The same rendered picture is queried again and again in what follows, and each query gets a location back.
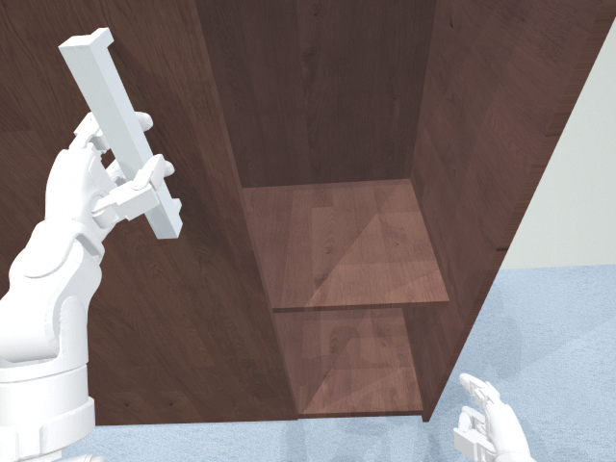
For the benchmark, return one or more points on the wardrobe door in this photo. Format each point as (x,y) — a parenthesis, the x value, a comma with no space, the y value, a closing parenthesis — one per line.
(179,330)

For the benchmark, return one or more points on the robot left hand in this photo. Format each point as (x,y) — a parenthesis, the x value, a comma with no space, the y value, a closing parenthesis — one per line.
(80,188)

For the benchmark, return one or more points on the handle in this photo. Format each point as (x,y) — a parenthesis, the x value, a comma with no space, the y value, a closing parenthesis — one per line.
(94,71)

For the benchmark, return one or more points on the robot right hand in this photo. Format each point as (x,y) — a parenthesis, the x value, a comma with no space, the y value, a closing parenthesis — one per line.
(497,433)

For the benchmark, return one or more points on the robot left forearm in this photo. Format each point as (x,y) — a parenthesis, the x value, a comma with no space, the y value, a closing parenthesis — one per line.
(44,400)

